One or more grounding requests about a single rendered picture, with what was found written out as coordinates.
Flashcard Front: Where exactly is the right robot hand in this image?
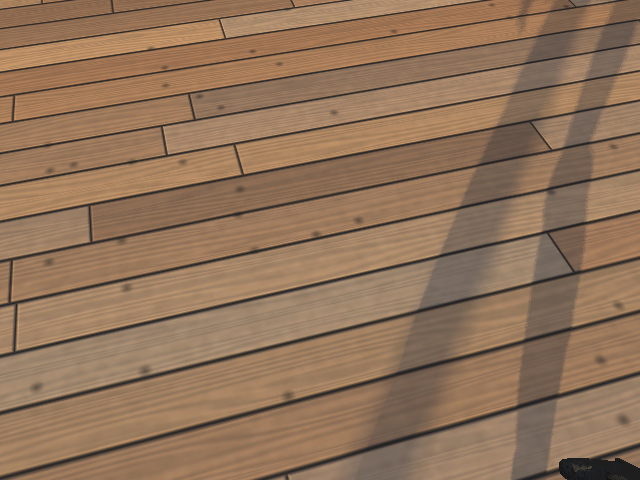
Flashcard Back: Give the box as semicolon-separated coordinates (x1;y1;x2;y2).
559;458;640;480

